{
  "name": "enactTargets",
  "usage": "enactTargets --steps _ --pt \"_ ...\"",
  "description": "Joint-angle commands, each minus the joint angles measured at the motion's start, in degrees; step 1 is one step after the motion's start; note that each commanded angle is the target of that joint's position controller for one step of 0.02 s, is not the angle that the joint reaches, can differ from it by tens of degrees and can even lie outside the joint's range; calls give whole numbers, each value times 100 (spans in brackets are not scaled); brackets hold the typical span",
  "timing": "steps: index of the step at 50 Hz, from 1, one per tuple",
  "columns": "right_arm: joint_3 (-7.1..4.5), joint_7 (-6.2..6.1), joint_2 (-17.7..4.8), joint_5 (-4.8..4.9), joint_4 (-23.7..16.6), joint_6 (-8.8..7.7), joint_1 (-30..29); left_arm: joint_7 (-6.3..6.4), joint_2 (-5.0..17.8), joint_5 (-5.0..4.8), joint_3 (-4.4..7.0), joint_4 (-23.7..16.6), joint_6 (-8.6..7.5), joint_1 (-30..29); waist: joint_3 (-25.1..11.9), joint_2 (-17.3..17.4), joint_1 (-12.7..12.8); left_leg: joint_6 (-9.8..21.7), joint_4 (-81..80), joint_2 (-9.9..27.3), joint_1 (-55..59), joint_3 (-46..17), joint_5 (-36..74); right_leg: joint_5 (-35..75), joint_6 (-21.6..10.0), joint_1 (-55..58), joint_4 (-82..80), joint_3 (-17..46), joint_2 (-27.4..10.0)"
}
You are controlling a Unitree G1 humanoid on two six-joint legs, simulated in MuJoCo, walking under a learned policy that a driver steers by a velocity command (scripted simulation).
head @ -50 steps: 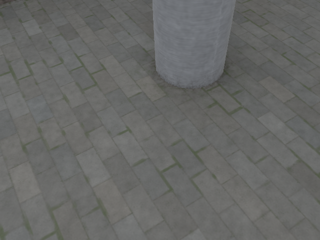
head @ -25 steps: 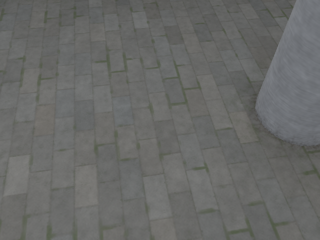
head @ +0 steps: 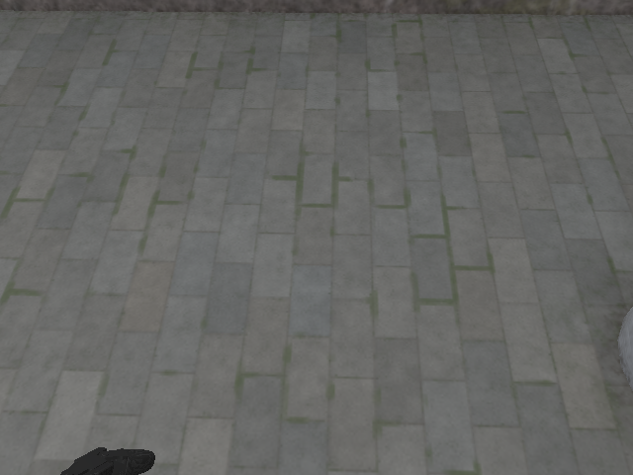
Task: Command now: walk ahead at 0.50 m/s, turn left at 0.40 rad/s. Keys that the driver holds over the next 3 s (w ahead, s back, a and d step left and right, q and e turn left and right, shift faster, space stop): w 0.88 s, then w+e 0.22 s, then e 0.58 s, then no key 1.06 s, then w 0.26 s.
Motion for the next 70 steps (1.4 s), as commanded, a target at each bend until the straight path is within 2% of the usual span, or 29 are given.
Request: enactTargets --steps 1,2,5,9,14,18,21,23,24,25,26,27,28,30,33,38,44,48,50,51,52,53,54,55,56,57,59,61,70 --pt "-30 27 -490 -118 -379 -61 209 30 736 -80 289 5 42 1191 -710 -388 489 -43 2257 539 -2673 277 561 -1718 -1013 2760 -1796 3555 -2233" --pt "-1 64 -400 -127 -428 -56 -97 -2 515 -63 225 55 24 1065 -379 -155 473 -79 2002 681 -2577 338 815 -1058 -903 2281 -1907 2767 -1913" --pt "37 182 -286 -193 -485 63 -265 -28 518 -109 195 329 -109 1313 -264 -691 357 -178 1579 794 -2323 450 936 505 -771 1874 -2074 1638 -1436" --pt "95 246 -224 -220 -670 104 -882 -74 603 -181 220 559 -225 1645 -163 -603 370 -302 1094 929 -2891 597 1381 966 -926 2045 -2377 1133 -1415" --pt "292 324 27 -178 -1018 43 -2105 -98 589 -203 211 810 -164 2002 56 -579 616 -462 -544 1189 -2720 1227 2354 1291 -821 1947 -2543 470 -1120" --pt "322 281 -61 -133 -1147 5 -2568 -89 755 -176 245 1013 -116 2378 88 -604 749 -331 -1317 1076 -2326 1435 2302 1741 -764 2301 -2280 452 -1330" --pt "277 213 -172 -166 -1098 -39 -2337 -52 840 -159 260 1109 -44 2374 12 -610 567 -97 -1755 871 -1753 1516 1812 2670 -676 2620 -1688 439 -1469" --pt "145 120 -406 -282 -608 -143 -960 -37 737 -202 213 1135 0 2370 -748 -261 -6 175 -2274 787 176 1426 1910 3108 -473 2172 28 44 -1082" --pt "24 44 -855 -390 -458 -179 92 -37 497 -206 129 876 -15 2241 -1500 408 -421 499 -2407 2160 1536 -60 1354 1278 -337 1113 1706 -217 -789" --pt "-110 13 -1334 -299 -408 -110 168 -47 70 -295 61 757 -1 2780 -1863 1641 -105 1184 -3143 3416 2444 -2529 1128 -2303 -173 -702 3384 -345 182" --pt "-52 33 -933 -76 -434 -58 -157 2 733 -117 231 839 68 2310 -1202 561 -87 1060 -3248 3105 1876 -2292 912 -2118 -245 -1186 3710 259 -154" --pt "40 51 -627 -56 -482 -70 -631 -49 642 -139 235 736 44 1990 -569 423 123 934 -3360 2828 1195 -1492 1260 -1616 -277 -1217 3570 313 -362" --pt "99 82 -387 -74 -474 -110 -865 -79 498 -168 200 743 38 1885 -314 290 276 790 -3562 2545 653 -937 1820 -1296 -249 -984 3282 293 -521" --pt "155 63 -197 -53 -397 -187 -996 -133 364 -78 178 854 162 2015 -170 441 533 574 -3830 2138 59 -221 2364 -1059 -120 -500 2933 220 -663" --pt "116 56 -302 -1 -185 -295 -703 -210 294 -33 189 817 262 1790 -117 315 603 660 -4062 2028 8 146 2965 -681 22 -630 2754 99 -681" --pt "116 59 -291 7 129 -283 -207 -231 244 -51 155 472 278 644 195 233 395 663 -4273 1888 270 543 3239 223 205 -1302 1745 -44 -797" --pt "114 22 -369 -48 475 -268 335 -220 196 -84 66 139 228 -373 346 271 126 598 -4074 1981 870 785 3956 601 45 -1113 453 -289 -559" --pt "87 -58 -462 -114 586 -249 173 -193 289 -97 100 136 175 -213 271 325 330 416 -3540 2177 1341 1171 5288 -44 -358 -499 1 -430 -263" --pt "64 -83 -547 -133 614 -206 17 -134 401 -68 197 475 124 827 -305 309 800 235 -2116 2053 1325 1516 6643 -243 -623 789 -333 -614 168" --pt "87 -94 -513 -121 568 -187 3 -91 588 3 294 792 79 1762 -824 172 1142 101 -893 1868 680 1731 6082 -164 -815 2080 -485 -376 77" --pt "175 -67 -213 2 300 -213 145 -28 1187 95 469 922 67 2581 -1506 -679 1283 -129 1096 1376 -1013 2015 3971 -608 -1348 3703 -626 1675 -1303" --pt "127 -4 -196 5 257 -253 357 -62 1394 -83 540 963 146 2474 -1915 -1537 973 -260 2664 347 -2534 1499 -17 -377 -1983 4411 -1566 4319 -2255" --pt "77 9 -421 -128 139 -260 -95 -105 1258 -235 518 857 178 1869 -1261 -788 791 -182 2915 797 -3081 822 294 -602 -1869 3904 -1651 3797 -2052" --pt "96 44 -381 -105 18 -321 -527 -100 943 -229 450 784 183 1507 -619 -370 730 -185 2693 1037 -3159 849 765 -392 -1758 3110 -1766 3062 -1886" --pt "105 41 -298 -79 -30 -342 -681 -86 702 -198 383 773 173 1295 -141 -89 541 -231 2252 1205 -2948 882 996 640 -1560 2397 -1891 2530 -1637" --pt "106 19 -268 -135 -81 -269 -703 -61 614 -226 352 804 137 1231 -15 -92 371 -337 1951 1294 -2636 869 1002 1825 -1437 1968 -1865 2098 -1416" --pt "128 -8 -136 -201 -79 -72 -533 -69 600 -244 333 846 47 1305 -224 -152 200 -539 1678 1235 -2129 936 906 3632 -1369 1635 -1705 1528 -1196" --pt "137 -19 -73 -176 -170 36 -626 -68 782 -240 376 865 28 1420 -368 -211 161 -694 1369 1140 -2135 1032 1070 4365 -1344 1554 -1616 1232 -1022" --pt "169 -58 -233 -72 -743 192 -2058 89 887 -209 426 809 340 2104 -459 -531 691 -802 -11 944 -2767 935 1913 3996 -812 2293 -1119 1716 -830"
Next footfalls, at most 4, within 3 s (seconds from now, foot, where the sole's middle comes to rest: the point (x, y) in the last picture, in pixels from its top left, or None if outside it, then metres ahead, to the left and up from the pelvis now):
0.46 left None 0.37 0.12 -0.76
1.02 right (333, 371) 0.68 -0.05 -0.76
1.58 left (272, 305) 0.86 0.08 -0.76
2.00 right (347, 361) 0.70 -0.08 -0.76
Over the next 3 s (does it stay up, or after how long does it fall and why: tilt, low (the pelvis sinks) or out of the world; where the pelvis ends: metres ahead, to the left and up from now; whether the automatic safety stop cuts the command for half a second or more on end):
stays up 0.72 0.01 0.02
